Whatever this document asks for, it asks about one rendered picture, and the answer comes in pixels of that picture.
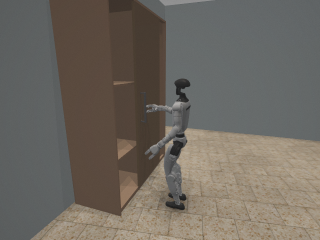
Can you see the robot left upper arm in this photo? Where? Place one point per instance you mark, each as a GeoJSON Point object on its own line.
{"type": "Point", "coordinates": [177, 109]}

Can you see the robot left forearm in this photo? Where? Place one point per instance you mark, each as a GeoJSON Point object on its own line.
{"type": "Point", "coordinates": [171, 135]}

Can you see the robot right forearm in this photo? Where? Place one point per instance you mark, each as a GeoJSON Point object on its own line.
{"type": "Point", "coordinates": [165, 108]}

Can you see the wardrobe door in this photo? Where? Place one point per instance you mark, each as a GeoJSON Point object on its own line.
{"type": "Point", "coordinates": [160, 79]}
{"type": "Point", "coordinates": [146, 63]}

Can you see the robot left hand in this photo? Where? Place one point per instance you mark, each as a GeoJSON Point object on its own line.
{"type": "Point", "coordinates": [154, 149]}

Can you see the handle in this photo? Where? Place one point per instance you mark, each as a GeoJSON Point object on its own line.
{"type": "Point", "coordinates": [145, 107]}

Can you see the robot right shin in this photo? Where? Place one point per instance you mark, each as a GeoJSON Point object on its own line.
{"type": "Point", "coordinates": [179, 179]}

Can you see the humanoid robot torso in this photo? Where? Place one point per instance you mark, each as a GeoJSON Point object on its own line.
{"type": "Point", "coordinates": [181, 137]}

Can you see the robot right hand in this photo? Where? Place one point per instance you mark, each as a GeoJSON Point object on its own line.
{"type": "Point", "coordinates": [154, 108]}

